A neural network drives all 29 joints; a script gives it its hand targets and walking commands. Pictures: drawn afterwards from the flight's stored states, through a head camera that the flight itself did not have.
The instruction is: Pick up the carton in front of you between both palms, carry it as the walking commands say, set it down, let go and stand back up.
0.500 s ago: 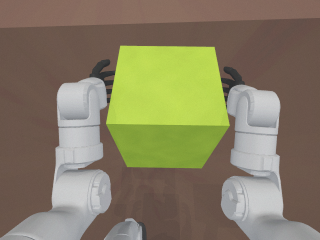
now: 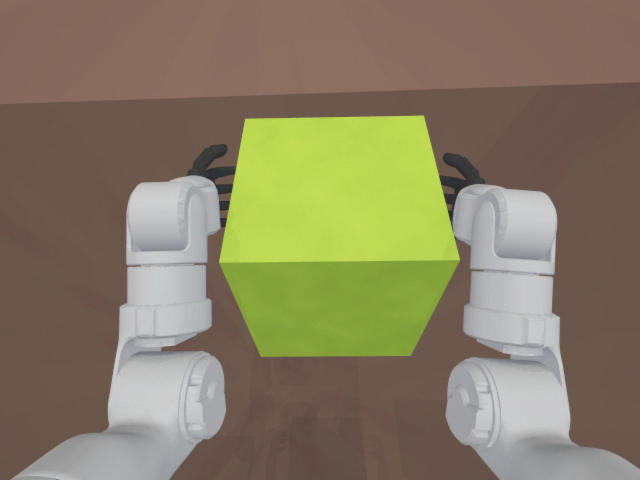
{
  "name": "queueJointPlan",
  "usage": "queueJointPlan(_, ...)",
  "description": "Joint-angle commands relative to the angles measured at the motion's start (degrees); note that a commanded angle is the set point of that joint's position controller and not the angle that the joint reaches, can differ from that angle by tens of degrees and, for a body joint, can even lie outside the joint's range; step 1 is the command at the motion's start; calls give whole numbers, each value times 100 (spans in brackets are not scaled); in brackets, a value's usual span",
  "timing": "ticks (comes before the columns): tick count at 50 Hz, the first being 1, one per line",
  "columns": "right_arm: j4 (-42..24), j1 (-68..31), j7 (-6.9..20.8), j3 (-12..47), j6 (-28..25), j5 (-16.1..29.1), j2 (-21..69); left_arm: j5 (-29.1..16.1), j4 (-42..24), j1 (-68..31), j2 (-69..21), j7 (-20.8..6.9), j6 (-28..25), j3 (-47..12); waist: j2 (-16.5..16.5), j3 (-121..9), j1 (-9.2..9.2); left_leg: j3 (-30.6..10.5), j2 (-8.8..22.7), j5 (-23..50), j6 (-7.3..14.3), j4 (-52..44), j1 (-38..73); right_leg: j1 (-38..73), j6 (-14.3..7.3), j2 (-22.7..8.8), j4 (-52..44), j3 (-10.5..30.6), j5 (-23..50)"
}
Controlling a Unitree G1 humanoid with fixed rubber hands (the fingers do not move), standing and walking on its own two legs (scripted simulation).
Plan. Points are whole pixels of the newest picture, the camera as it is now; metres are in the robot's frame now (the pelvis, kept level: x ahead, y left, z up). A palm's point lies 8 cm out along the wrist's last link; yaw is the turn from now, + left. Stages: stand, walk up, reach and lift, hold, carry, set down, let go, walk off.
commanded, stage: carry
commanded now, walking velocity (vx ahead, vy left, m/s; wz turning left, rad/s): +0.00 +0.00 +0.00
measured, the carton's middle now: (334, 247) +0.37 +0.00 +0.09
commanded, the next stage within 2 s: none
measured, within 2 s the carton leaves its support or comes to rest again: neither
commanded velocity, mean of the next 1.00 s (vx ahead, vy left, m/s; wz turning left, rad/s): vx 0.25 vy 0.00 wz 0.00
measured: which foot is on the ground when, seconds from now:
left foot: down 0.00-0.82, up 0.84-1.00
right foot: down 0.00-1.00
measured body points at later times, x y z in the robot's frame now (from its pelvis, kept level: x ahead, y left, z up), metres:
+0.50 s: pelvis +0.00 +0.00 +0.00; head -0.03 +0.00 +0.45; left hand +0.35 +0.15 +0.13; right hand +0.35 -0.15 +0.13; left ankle -0.03 +0.09 -0.73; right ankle +0.00 -0.10 -0.73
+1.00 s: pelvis +0.09 -0.01 +0.01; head +0.08 -0.01 +0.46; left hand +0.46 +0.16 +0.17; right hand +0.47 -0.15 +0.18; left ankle +0.13 +0.09 -0.69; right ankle -0.01 -0.10 -0.73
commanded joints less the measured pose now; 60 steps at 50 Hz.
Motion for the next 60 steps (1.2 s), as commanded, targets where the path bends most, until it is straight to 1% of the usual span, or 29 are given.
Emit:
queueJointPlan(1,33,-3742,1384,3170,-171,2263,6082,-2365,248,-3728,-6200,-1337,-3,-3417,52,-2806,-61,-529,701,3737,79,83,1329,1115,-233,-696,45,551,3431)
queueJointPlan(5,409,-3499,1484,3081,-432,2199,6430,-2337,637,-3521,-6586,-1441,-266,-3322,47,-2525,-70,-564,714,3437,59,-67,1224,1063,-190,-710,-26,535,3121)
queueJointPlan(11,-166,-3711,1442,3393,-779,2425,6599,-2487,185,-3611,-6720,-1391,-599,-3552,11,-2405,-52,-629,731,2879,84,-237,1120,1170,-195,-699,-166,547,2604)
queueJointPlan(15,-486,-3574,1360,3550,-801,2522,6453,-2504,-76,-3350,-6521,-1299,-617,-3636,-18,-2463,-36,-634,718,2683,91,-278,1122,1280,-217,-697,-193,557,2536)
queueJointPlan(26,-170,-3216,1441,3505,-813,2426,6328,-2330,165,-2980,-6309,-1330,-619,-3563,-21,-2150,-53,-636,718,2223,56,-477,930,1155,-223,-706,-406,564,2215)
queueJointPlan(27,-201,-3274,1442,3509,-822,2440,6329,-2351,129,-3037,-6309,-1327,-625,-3577,-20,-2150,-56,-620,697,1743,64,-570,927,1129,-228,-689,-488,543,1767)
queueJointPlan(29,-364,-3515,1420,3551,-814,2500,6310,-2431,-52,-3259,-6305,-1303,-618,-3638,3,-1929,-49,-654,606,57,194,-810,796,917,-328,-561,-647,505,120)
queueJointPlan(31,-521,-3748,1367,3557,-767,2554,6172,-2512,-268,-3573,-6188,-1252,-565,-3672,95,-1514,-104,-1038,764,-1297,346,-1128,551,436,-388,-503,-701,609,-1164)
queueJointPlan(35,-717,-3913,1191,3440,-552,2577,5680,-2564,-383,-3833,-5799,-1115,-298,-3546,566,-1500,-180,-1784,1291,-1682,622,-1524,902,-33,-331,-243,14,182,-713)
queueJointPlan(37,-597,-3864,1132,3316,-407,2486,5469,-2529,-165,-3723,-5630,-1095,-141,-3394,550,-1483,-109,-1684,1314,-1155,659,-1361,868,162,-339,-188,-173,79,-421)
queueJointPlan(38,-546,-3922,1125,3285,-336,2478,5443,-2503,-63,-3728,-5578,-1091,-87,-3327,338,-1497,-65,-1385,1160,-732,569,-1072,755,451,-360,-238,-346,178,-290)
queueJointPlan(39,-468,-3982,1130,3254,-271,2486,5451,-2473,77,-3683,-5531,-1086,-38,-3240,-44,-1536,2,-941,877,-328,397,-506,446,909,-450,-444,-607,561,-153)
queueJointPlan(40,-335,-3983,1142,3210,-206,2495,5473,-2425,255,-3600,-5453,-1076,1,-3142,-717,-1564,122,-283,404,-139,147,320,-216,1606,-676,-883,-1031,1315,103)
queueJointPlan(41,-197,-3977,1161,3129,-147,2488,5455,-2352,448,-3462,-5360,-1062,36,-3010,-1306,-1525,244,45,166,-306,-27,956,-1199,2422,-1026,-1391,-1295,2209,532)
queueJointPlan(42,-128,-4095,1177,3065,-123,2519,5477,-2325,484,-3471,-5341,-1054,53,-2937,-1535,-1385,363,87,4,-907,-81,1442,-2213,3054,-1374,-1794,-1426,2946,1240)
queueJointPlan(43,-59,-4197,1189,3014,-120,2528,5547,-2365,399,-3652,-5421,-1056,63,-2958,-1191,-1227,476,-10,-19,-1477,-61,1834,-2908,3410,-1567,-1998,-1457,3186,1871)
queueJointPlan(44,40,-4205,1197,2942,-117,2495,5613,-2448,281,-3882,-5545,-1063,63,-3026,-755,-1233,538,-40,39,-1589,-37,2030,-3265,3646,-1585,-2033,-1417,3110,1973)
queueJointPlan(45,85,-4200,1200,2876,-117,2475,5698,-2577,53,-4157,-5693,-1075,46,-3108,-570,-1326,540,-83,142,-1421,-11,2051,-3299,3669,-1469,-1983,-1433,2873,1772)
queueJointPlan(47,-59,-4363,1173,2826,-119,2462,5819,-2834,-448,-4769,-5941,-1101,19,-3260,-648,-1511,458,-25,183,-937,-4,1697,-2762,3280,-1173,-1740,-1618,2224,1296)
queueJointPlan(49,-122,-4334,1107,2744,-90,2360,5774,-2974,-608,-4966,-6064,-1123,49,-3350,-866,-1594,308,178,60,-287,-6,1118,-1824,2605,-947,-1467,-1713,1547,1303)
queueJointPlan(50,-122,-4287,1081,2699,-70,2303,5735,-2993,-577,-4937,-6114,-1141,70,-3366,-910,-1672,162,363,-95,-44,22,712,-1037,2138,-801,-1327,-1566,1140,1756)
queueJointPlan(52,63,-4010,1066,2598,-53,2182,5657,-2951,-349,-4731,-6209,-1186,112,-3336,-680,-2169,-433,922,-597,671,162,-173,1404,1018,-430,-1014,-354,226,3350)
queueJointPlan(53,213,-3791,1075,2552,-61,2132,5621,-2869,-181,-4643,-6209,-1212,132,-3304,-235,-2635,-688,418,-312,553,359,-244,2915,114,-181,-847,761,-168,3485)
queueJointPlan(54,285,-3698,1091,2573,-95,2075,5609,-2817,-113,-4658,-6229,-1265,171,-3225,1178,-2847,-886,-2456,1226,-892,934,-1231,3380,-1040,139,-295,2650,-335,1890)
queueJointPlan(55,199,-3943,1117,2668,-119,2072,5676,-2733,28,-4712,-6294,-1307,177,-3183,1727,-2537,-671,-4509,2049,323,1557,-1862,3662,-2384,106,424,3595,170,-980)
queueJointPlan(56,-141,-4275,1169,2858,-118,2280,5890,-2662,46,-4702,-6250,-1291,136,-3155,986,-2283,-552,-4156,2134,1086,1710,-1425,3457,-2737,-104,84,4382,618,-970)
queueJointPlan(57,-419,-4584,1222,3060,-135,2518,6161,-2571,76,-4555,-6208,-1255,120,-3118,388,-2213,-522,-3529,2003,1907,1574,-1102,3150,-2886,-184,-126,4606,588,-816)
queueJointPlan(58,-746,-4984,1268,3217,-159,2731,6305,-2476,63,-4449,-6205,-1207,103,-3067,47,-2200,-458,-3021,1796,2013,1305,-1033,2971,-2937,-224,-245,4441,595,-635)
queueJointPlan(60,-1201,-5472,1318,3445,-187,3051,6483,-2302,-119,-4354,-6112,-1082,82,-3004,294,-2273,-347,-2326,1519,1644,976,-1239,2619,-2710,-167,-339,3906,491,-269)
